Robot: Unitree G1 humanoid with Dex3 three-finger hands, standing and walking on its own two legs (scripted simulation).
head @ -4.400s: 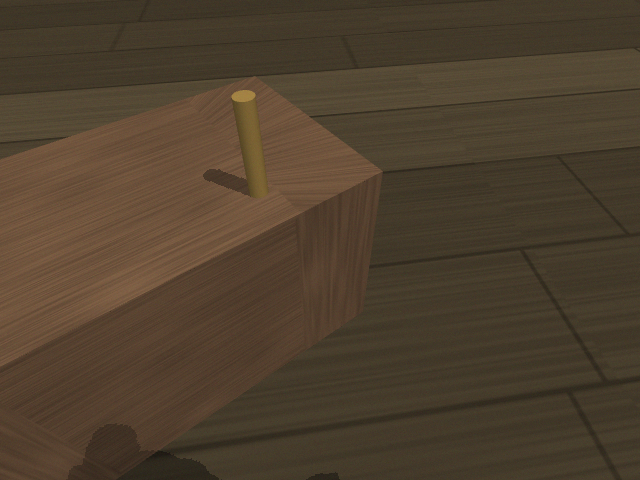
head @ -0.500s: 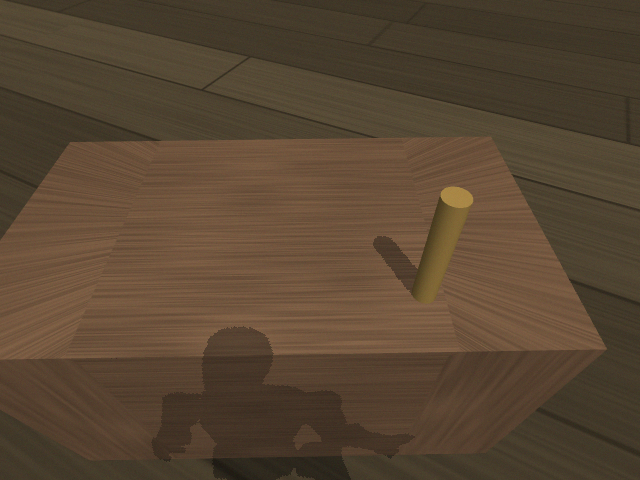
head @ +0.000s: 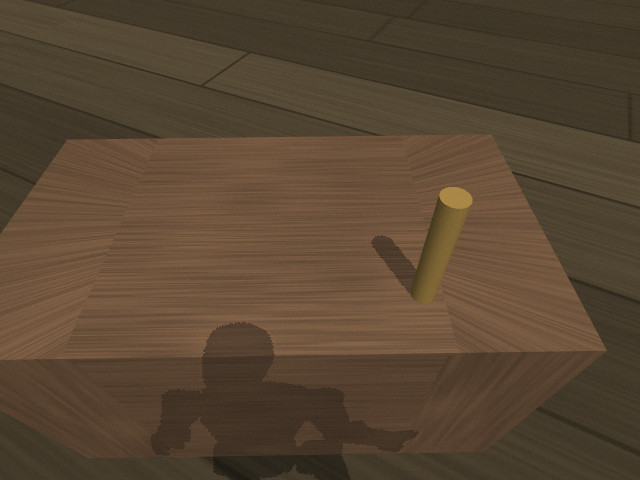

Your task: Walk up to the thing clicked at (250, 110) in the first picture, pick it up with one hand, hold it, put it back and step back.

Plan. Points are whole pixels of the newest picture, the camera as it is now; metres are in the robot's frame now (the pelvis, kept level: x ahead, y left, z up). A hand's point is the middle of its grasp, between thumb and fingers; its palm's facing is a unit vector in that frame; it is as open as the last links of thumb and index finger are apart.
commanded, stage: stand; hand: right
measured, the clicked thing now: (436, 252) +0.46 -0.18 -0.01
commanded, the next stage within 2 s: rise first in 1.82 s
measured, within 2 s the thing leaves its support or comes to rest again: neither
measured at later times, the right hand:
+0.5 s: hand out of the picture +0.07 -0.26 -0.16, palm faces +0.00 +0.94 -0.34, open 7.4 cm
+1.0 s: hand out of the picture +0.07 -0.26 -0.16, palm faces -0.01 +0.94 -0.34, open 7.4 cm
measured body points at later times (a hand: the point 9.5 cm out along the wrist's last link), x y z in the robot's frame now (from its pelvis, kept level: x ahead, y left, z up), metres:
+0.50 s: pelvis +0.00 +0.00 +0.00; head +0.01 +0.00 +0.45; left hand +0.08 +0.30 -0.13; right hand +0.07 -0.31 -0.13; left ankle +0.00 +0.14 -0.75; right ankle -0.01 -0.14 -0.75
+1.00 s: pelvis +0.00 +0.00 +0.00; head +0.01 +0.00 +0.45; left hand +0.07 +0.30 -0.13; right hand +0.07 -0.31 -0.13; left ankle +0.00 +0.14 -0.75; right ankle -0.01 -0.14 -0.75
